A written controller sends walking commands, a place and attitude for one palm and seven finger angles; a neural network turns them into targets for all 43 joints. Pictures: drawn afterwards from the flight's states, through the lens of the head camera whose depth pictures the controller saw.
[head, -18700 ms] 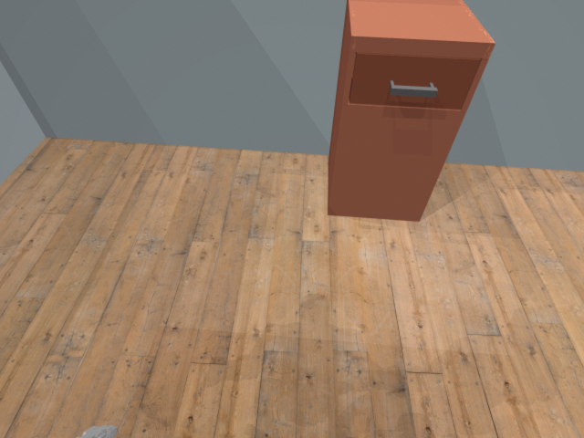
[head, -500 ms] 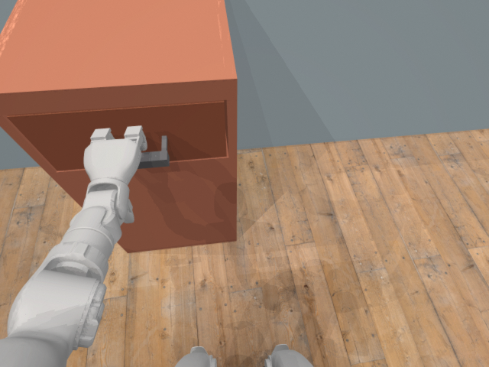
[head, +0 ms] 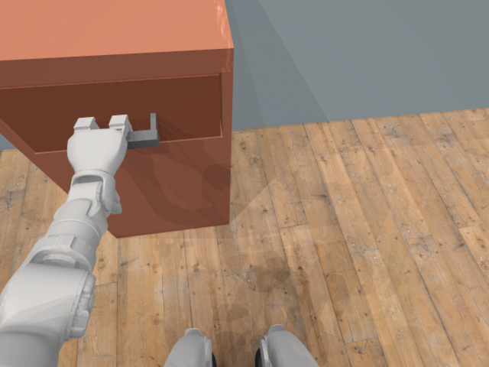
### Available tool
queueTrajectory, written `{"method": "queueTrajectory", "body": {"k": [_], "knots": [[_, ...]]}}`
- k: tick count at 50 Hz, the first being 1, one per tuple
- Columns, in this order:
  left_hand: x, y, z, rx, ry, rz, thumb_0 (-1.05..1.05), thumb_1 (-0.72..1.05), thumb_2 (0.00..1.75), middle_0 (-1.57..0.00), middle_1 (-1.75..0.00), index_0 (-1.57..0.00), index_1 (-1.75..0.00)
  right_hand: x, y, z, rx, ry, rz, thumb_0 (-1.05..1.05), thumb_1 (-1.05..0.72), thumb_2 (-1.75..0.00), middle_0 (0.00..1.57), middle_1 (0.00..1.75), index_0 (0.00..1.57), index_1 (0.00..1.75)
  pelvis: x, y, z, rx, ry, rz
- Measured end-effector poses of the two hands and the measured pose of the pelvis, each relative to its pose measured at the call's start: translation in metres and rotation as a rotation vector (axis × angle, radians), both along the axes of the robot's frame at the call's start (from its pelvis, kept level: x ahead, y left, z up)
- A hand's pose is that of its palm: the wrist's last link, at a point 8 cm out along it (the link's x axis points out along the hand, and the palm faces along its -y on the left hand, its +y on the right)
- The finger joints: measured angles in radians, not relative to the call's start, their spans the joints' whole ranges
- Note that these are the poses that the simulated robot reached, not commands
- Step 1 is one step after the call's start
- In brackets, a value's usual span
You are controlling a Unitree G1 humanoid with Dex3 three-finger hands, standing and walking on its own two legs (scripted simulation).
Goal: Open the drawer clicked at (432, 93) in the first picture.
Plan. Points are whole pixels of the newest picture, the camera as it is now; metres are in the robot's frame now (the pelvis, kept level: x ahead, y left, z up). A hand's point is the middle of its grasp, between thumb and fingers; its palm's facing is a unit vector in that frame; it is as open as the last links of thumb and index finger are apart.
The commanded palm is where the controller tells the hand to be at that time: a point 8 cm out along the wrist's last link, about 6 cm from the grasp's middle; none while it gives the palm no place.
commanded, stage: lower the fingers behind the handle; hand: left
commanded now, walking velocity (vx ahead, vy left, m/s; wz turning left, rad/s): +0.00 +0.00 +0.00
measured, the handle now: (117, 131) +0.54 +0.21 -0.01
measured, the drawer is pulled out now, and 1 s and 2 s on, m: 0.00 0.00 0.06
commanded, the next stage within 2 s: close the thumb around the handle in 0.44 s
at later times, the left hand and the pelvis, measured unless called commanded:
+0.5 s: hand (110, 162) +0.48 +0.22 -0.03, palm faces -0.06 -0.03 -1.00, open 13.8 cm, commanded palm +0.47 +0.21 +0.02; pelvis +0.01 +0.01 +0.00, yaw +0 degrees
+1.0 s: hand (109, 164) +0.48 +0.22 -0.03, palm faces -0.05 -0.03 -1.00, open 8.2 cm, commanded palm +0.46 +0.21 +0.02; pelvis +0.01 +0.01 +0.00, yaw -1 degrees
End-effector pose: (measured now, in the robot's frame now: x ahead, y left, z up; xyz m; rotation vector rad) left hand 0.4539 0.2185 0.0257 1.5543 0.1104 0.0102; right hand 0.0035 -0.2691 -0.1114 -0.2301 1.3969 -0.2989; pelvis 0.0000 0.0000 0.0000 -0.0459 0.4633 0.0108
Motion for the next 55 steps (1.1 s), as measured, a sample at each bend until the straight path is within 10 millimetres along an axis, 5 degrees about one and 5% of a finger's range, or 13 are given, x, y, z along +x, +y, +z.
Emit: {"method": "queueTrajectory", "body": {"k": [33,55], "knots": [[0.011,0.001,-0.005,-0.01,-0.014,0.029,0.0,-0.44,0.33,-0.3,-1.21,-0.33,-1.2,0.015,0.012,-0.002,0.015,0.011,0.003,0.0,-0.91,-0.9,0.2,0.3,0.2,0.3,0.008,0.008,-0.001,-0.012,0.006,-0.001],[0.003,0.003,0.0,-0.012,-0.02,0.017,0.0,0.58,0.77,-0.35,-1.32,-0.4,-1.31,0.025,0.009,-0.001,0.015,-0.022,0.006,0.0,-0.91,-0.9,0.2,0.3,0.2,0.3,0.009,0.007,0.002,-0.008,-0.006,-0.007]]}}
